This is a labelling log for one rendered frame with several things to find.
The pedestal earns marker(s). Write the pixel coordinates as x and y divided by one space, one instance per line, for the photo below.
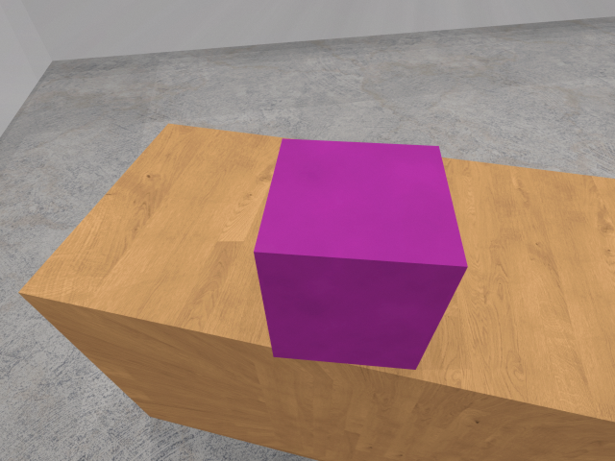
158 287

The carton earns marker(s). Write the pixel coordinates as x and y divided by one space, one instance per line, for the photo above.
358 252

